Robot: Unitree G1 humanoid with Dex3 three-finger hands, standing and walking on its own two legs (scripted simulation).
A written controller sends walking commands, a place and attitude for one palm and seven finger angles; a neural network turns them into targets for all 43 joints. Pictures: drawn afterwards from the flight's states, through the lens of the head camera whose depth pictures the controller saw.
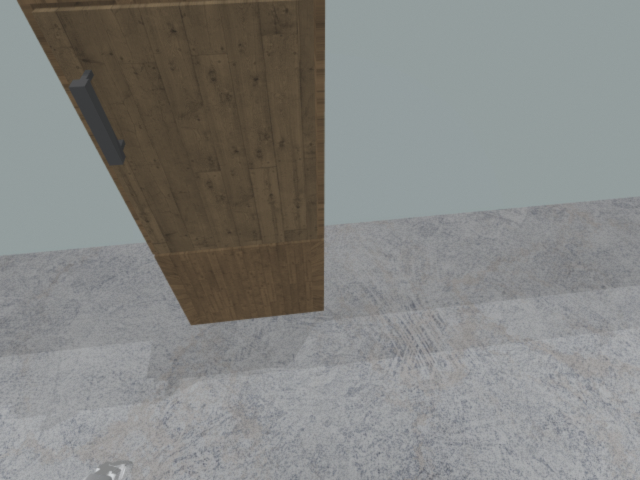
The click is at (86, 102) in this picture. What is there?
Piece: cupboard door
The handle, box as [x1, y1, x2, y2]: [69, 70, 125, 165]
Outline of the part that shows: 85,70 79,79 73,80 71,82 69,88 108,163 110,165 122,164 125,156 122,151 124,141 123,139 118,140 116,138 90,84 90,80 93,74 91,70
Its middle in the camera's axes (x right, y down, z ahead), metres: -0.40 -0.22 +0.70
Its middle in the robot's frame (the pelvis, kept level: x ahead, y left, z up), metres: +0.67 +0.43 +0.09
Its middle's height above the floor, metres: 0.86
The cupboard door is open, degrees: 0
